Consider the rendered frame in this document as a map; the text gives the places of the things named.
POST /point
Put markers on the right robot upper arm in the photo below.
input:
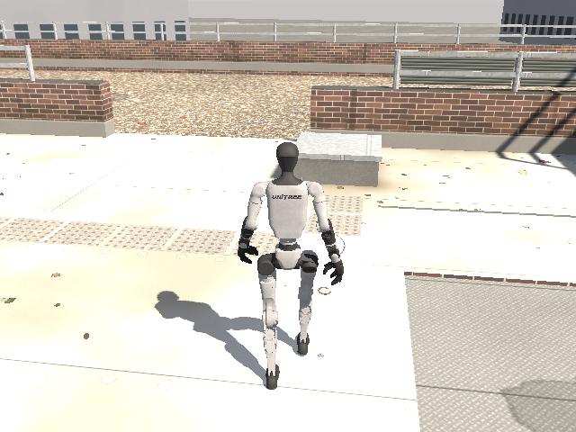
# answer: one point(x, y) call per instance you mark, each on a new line
point(320, 205)

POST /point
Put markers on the left robot upper arm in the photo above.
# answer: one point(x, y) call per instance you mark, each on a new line
point(259, 190)

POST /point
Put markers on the right robot hand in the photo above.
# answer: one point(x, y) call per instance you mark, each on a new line
point(338, 271)

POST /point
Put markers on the left robot hand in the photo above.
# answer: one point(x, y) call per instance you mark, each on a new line
point(250, 250)

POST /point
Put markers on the left robot forearm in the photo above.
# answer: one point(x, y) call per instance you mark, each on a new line
point(245, 236)

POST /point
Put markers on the robot left shin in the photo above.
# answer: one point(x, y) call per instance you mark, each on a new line
point(270, 344)

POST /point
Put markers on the right robot forearm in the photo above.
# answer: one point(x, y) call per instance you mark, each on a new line
point(331, 244)

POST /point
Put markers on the robot torso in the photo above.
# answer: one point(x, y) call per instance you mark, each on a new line
point(287, 214)

